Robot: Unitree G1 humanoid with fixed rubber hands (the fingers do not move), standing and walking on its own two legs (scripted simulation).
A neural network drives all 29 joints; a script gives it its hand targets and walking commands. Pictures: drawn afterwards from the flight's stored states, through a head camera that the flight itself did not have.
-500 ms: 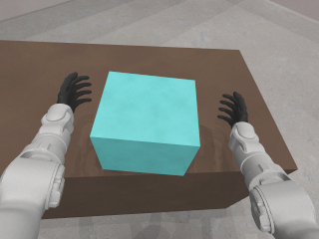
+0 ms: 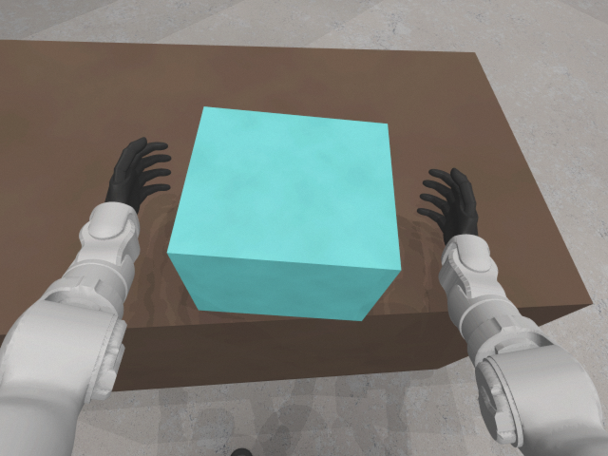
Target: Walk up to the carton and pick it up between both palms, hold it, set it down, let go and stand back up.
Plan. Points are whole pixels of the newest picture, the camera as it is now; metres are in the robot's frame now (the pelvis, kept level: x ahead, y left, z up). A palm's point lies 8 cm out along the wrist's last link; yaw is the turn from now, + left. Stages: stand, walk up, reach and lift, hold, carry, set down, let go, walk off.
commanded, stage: reach and lift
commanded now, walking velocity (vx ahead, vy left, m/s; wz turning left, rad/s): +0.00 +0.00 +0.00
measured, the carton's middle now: (288, 221) +0.45 +0.04 -0.01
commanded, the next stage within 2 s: none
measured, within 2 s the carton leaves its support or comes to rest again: leaves its support in 1.92 s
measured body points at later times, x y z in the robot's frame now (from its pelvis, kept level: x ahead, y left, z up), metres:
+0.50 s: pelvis +0.00 +0.01 +0.00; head +0.12 +0.03 +0.43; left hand +0.46 +0.22 +0.03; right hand +0.44 -0.14 +0.02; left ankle +0.01 +0.11 -0.72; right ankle -0.01 -0.14 -0.72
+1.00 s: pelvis -0.01 +0.00 +0.00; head +0.11 +0.03 +0.43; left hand +0.46 +0.21 +0.02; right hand +0.44 -0.14 +0.02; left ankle +0.01 +0.11 -0.72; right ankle -0.01 -0.14 -0.72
